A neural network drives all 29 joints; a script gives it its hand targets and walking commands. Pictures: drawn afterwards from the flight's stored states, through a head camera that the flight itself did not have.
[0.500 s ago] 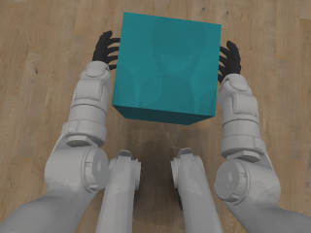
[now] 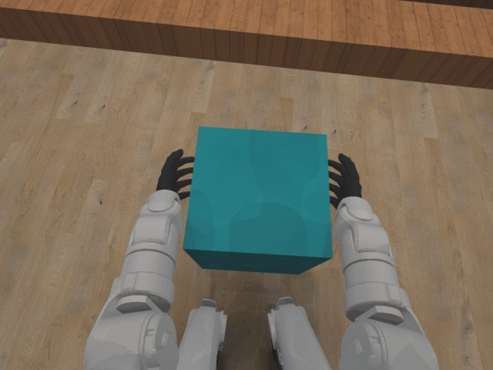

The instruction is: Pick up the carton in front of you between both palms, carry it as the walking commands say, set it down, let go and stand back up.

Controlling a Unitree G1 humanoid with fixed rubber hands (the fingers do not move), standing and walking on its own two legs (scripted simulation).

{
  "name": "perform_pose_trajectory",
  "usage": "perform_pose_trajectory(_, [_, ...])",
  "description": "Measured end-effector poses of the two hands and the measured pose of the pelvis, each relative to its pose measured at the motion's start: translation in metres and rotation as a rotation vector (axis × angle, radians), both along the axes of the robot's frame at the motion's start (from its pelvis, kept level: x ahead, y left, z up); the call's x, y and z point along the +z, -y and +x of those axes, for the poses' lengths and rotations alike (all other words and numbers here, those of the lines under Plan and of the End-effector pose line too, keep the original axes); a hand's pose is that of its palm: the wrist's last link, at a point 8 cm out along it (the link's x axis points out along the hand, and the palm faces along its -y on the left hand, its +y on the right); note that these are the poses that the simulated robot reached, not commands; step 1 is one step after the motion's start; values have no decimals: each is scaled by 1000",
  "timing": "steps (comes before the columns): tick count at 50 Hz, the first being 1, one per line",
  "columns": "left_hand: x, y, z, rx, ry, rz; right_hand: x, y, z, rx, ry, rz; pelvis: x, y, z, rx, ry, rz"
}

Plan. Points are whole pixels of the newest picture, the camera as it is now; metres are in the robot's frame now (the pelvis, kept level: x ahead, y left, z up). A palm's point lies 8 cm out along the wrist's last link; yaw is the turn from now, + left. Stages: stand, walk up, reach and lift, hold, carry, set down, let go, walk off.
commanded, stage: reach and lift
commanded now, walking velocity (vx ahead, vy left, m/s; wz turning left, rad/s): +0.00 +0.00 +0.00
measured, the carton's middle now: (255, 211) +0.41 -0.02 -0.11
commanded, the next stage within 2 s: hold in 1.72 s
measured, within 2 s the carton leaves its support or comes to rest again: neither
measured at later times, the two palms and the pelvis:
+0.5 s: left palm (133, 182) +0.37 +0.14 +0.11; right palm (390, 179) +0.37 -0.16 +0.12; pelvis +0.05 -0.01 +0.13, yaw +0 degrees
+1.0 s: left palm (102, 177) +0.34 +0.14 +0.18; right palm (428, 169) +0.34 -0.16 +0.18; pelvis +0.05 -0.01 +0.16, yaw +0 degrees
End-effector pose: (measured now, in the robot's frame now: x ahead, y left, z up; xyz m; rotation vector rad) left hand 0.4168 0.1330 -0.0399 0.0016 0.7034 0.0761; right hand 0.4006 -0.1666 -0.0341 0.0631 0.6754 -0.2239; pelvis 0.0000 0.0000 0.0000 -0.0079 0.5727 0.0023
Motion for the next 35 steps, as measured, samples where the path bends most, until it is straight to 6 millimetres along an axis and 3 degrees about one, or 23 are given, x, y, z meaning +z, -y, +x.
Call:
perform_pose_trajectory(21, [126, -5, -42, 44, 10, 1, 126, -5, -29, 45, 9, -1, 113, 5, 46, -4, 276, 8])
perform_pose_trajectory(35, [206, -8, -66, 52, 38, 23, 205, -7, -46, 88, 36, -24, 155, 8, 64, -3, 524, 9])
